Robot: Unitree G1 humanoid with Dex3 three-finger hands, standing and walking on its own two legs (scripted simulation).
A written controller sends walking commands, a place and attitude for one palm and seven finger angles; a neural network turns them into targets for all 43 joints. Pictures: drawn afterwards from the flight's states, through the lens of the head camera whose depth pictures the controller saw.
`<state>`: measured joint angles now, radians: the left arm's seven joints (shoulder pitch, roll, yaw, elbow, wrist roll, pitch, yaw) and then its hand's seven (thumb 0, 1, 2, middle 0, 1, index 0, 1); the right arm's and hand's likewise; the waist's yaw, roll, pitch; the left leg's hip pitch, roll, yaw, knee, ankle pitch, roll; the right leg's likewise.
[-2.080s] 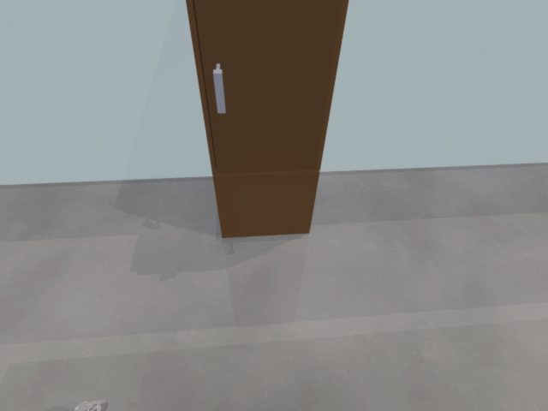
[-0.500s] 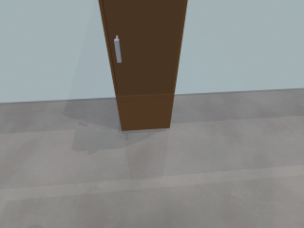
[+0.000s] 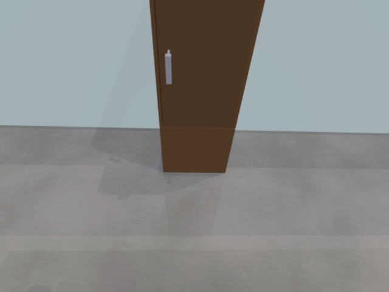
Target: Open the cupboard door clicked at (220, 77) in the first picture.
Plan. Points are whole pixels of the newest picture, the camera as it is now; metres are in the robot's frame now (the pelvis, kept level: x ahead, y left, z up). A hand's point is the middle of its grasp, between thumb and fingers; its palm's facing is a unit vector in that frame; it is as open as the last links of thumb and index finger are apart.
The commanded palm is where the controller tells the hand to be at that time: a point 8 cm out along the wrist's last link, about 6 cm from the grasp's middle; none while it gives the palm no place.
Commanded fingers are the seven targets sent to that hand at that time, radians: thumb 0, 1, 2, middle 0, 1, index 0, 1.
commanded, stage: take the last steps up to it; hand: left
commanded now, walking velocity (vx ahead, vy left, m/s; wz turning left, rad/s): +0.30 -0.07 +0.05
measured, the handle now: (168, 66) +0.92 +0.17 +0.01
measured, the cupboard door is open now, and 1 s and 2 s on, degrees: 0 0 0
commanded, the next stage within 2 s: come to a stop and stand still in 0.94 s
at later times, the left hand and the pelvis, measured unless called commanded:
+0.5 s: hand out of the picture +0.11 +0.12 -0.17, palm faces +0.12 -0.98 -0.15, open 7.3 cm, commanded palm none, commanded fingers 0.00 0.90 0.90 -0.20 -0.30 -0.20 -0.30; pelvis +0.13 -0.04 +0.01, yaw +4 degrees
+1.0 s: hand (136, 224) +0.33 +0.19 -0.17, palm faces +0.08 -0.99 -0.15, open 7.3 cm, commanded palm none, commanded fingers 0.00 0.90 0.90 -0.20 -0.30 -0.20 -0.30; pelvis +0.31 +0.01 +0.01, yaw +1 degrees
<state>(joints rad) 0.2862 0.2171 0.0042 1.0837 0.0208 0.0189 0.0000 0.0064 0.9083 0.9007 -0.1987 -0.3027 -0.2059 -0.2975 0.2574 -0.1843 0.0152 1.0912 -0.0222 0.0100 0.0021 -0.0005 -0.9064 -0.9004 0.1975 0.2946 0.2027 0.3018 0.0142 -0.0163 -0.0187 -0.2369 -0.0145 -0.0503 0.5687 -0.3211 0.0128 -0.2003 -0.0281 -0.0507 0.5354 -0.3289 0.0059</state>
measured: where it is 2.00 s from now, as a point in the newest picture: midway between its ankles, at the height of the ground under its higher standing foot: (193, 286)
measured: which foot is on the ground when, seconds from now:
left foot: down 0.00-0.30, up 0.32-0.66, down 0.68-1.00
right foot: down 0.00-0.04, up 0.06-0.26, down 0.28-0.68, up 0.70-1.00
